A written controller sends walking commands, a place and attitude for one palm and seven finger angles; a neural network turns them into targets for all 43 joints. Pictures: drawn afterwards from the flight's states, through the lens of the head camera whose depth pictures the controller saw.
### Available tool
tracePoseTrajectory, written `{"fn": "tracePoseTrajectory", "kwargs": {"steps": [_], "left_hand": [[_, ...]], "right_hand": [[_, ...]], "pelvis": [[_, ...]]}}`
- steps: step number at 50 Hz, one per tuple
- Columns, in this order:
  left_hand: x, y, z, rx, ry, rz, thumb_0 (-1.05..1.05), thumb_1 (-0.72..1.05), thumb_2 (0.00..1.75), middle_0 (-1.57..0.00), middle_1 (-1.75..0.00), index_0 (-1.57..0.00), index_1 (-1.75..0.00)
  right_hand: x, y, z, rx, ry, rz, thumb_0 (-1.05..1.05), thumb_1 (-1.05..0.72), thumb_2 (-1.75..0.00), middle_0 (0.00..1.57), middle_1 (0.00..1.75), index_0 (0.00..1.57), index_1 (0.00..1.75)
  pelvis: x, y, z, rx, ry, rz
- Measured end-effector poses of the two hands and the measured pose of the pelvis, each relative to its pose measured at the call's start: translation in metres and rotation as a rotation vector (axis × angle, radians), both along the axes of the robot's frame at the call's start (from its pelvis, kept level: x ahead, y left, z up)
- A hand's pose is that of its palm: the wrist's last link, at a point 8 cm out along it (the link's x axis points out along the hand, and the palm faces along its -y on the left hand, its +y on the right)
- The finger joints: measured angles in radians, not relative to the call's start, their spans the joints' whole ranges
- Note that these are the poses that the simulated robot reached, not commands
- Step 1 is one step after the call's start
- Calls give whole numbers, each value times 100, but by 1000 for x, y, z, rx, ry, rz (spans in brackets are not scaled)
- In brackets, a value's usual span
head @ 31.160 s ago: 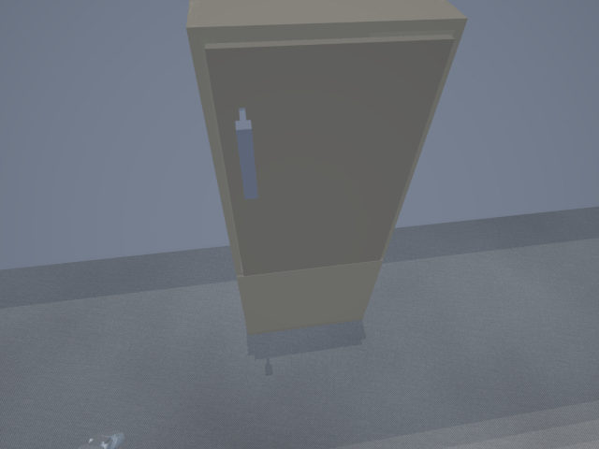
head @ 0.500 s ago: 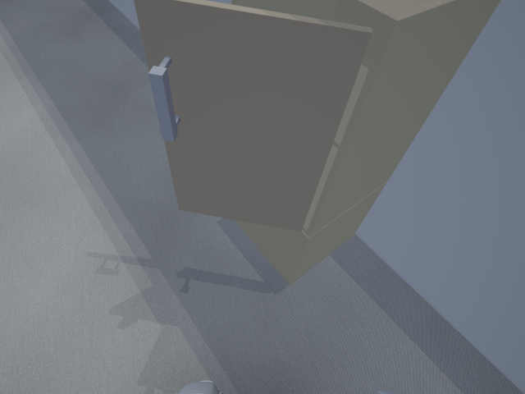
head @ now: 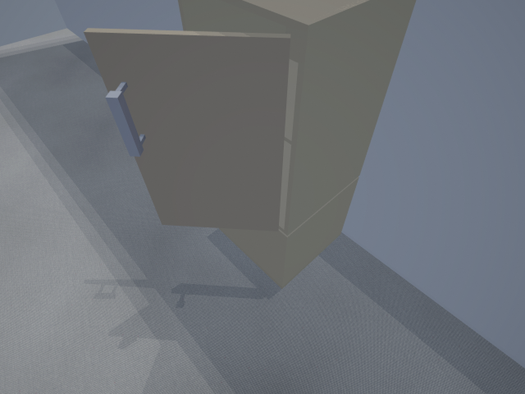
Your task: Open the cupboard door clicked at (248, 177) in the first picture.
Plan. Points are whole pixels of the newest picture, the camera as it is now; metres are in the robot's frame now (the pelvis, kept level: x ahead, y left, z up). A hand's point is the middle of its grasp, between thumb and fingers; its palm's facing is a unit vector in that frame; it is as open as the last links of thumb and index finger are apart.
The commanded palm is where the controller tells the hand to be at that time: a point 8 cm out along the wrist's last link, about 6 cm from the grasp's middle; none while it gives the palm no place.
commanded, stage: come to a stop and stand still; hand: left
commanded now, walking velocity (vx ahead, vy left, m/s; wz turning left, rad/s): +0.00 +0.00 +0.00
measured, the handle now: (129, 120) +0.63 +0.31 +0.07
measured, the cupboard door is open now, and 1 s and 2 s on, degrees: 43 43 43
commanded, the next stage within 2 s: look again from close up in 0.34 s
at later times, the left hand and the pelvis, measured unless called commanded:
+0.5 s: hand out of the picture -0.01 +0.15 -0.17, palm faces +0.02 -0.99 -0.17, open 7.4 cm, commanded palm none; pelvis +0.00 -0.01 +0.00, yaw +1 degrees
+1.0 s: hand out of the picture +0.04 +0.23 -0.16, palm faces +0.02 -0.96 -0.29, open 7.4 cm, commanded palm none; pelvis -0.03 +0.00 +0.00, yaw +1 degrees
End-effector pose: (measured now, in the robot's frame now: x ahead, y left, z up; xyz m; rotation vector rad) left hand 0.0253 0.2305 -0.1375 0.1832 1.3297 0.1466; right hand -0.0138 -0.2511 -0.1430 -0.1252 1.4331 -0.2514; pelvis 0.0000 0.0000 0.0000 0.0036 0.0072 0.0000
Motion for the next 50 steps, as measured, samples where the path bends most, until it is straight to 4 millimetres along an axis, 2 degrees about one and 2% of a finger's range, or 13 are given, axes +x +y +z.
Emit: {"fn": "tracePoseTrajectory", "kwargs": {"steps": [4,12,18,23,26,32,39,44,50], "left_hand": [[-7,-9,-13,-28,18,19,1,92,90,-21,-30,-20,-30],[-25,-20,-9,-43,52,46,1,93,90,-20,-30,-20,-30],[-39,-26,-6,-47,84,59,1,92,90,-20,-30,-20,-30],[-43,-31,-7,-56,100,51,1,91,90,-20,-30,-20,-30],[-37,-25,-7,-39,68,35,1,90,90,-21,-30,-20,-30],[-14,0,-4,24,-30,29,1,90,90,-21,-30,-20,-30],[12,25,5,67,-144,3,1,90,90,-20,-30,-20,-30],[17,36,12,78,-184,-15,1,90,90,-20,-30,-20,-30],[4,42,13,75,-167,-22,1,90,90,-20,-30,-20,-30]], "right_hand": [[-10,8,-3,0,22,14,0,-91,-89,19,30,19,30],[-4,28,-2,52,14,51,0,-91,-89,19,30,20,30],[0,25,-3,58,10,56,1,-92,-89,20,30,20,30],[5,21,-1,54,3,65,1,-91,-89,20,30,20,30],[17,12,-1,31,-53,80,0,-91,-89,20,30,20,30],[49,-6,2,-29,-167,96,0,-91,-89,20,30,20,30],[77,-12,14,-65,-281,133,0,-90,-89,19,30,20,30],[80,-10,20,-67,-311,159,0,-90,-89,19,30,20,30],[64,-5,21,-58,-280,170,0,-90,-89,20,30,20,30]], "pelvis": [[-1,-3,-5,-18,-5,14],[-6,-11,2,-8,-19,5],[-4,-12,3,-4,-18,6],[0,-14,3,-3,-16,10],[-1,-13,0,-6,-6,12],[0,-9,-5,-7,-20,11],[-8,-4,-6,-8,-48,6],[-18,0,-3,-10,-57,7],[-28,4,-1,-12,-55,10]]}}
